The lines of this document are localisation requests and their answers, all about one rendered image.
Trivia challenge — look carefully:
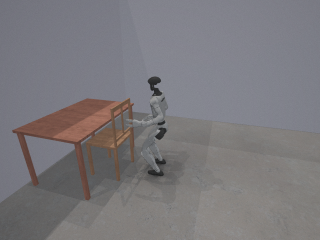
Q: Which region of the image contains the robot left upper arm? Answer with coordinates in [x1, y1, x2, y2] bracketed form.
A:
[150, 96, 164, 121]

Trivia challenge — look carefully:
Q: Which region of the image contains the robot right hand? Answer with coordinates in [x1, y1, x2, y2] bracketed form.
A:
[142, 114, 153, 121]

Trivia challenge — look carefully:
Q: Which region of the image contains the left robot shin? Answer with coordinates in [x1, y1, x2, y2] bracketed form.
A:
[141, 149, 160, 173]

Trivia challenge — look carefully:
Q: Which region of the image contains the table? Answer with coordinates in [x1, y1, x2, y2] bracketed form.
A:
[12, 98, 135, 200]

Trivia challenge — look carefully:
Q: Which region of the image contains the robot right upper arm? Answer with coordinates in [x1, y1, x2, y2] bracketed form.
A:
[160, 91, 168, 110]

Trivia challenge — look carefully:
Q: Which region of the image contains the robot left hand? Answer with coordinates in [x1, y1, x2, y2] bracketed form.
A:
[125, 119, 145, 128]

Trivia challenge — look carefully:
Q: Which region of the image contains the humanoid robot head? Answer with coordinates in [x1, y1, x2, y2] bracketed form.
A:
[148, 76, 163, 97]

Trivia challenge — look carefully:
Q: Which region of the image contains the chair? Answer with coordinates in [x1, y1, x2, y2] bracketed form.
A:
[85, 98, 134, 181]

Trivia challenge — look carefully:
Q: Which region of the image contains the robot left forearm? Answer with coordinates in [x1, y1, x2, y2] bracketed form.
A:
[139, 115, 162, 127]

